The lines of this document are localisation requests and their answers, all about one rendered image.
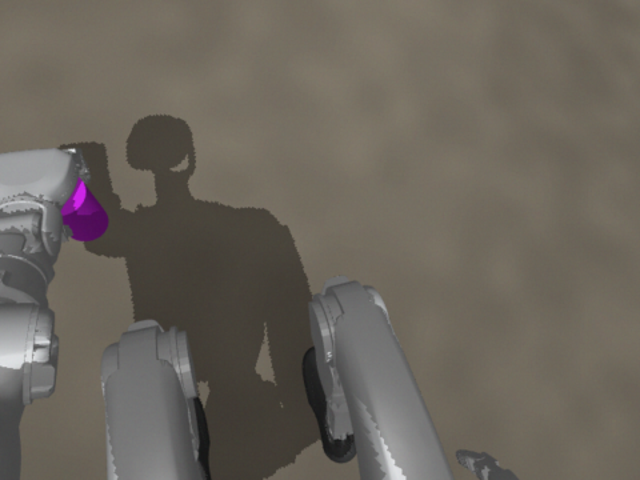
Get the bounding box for can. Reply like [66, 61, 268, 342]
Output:
[60, 177, 109, 241]

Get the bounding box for left robot foot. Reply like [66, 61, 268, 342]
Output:
[193, 397, 211, 480]

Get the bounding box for left robot hand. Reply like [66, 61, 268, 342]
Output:
[0, 148, 91, 243]

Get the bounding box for left robot arm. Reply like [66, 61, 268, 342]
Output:
[0, 196, 63, 480]

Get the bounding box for right robot foot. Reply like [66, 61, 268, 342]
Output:
[302, 347, 356, 463]

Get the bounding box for right robot hand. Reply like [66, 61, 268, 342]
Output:
[456, 450, 519, 480]

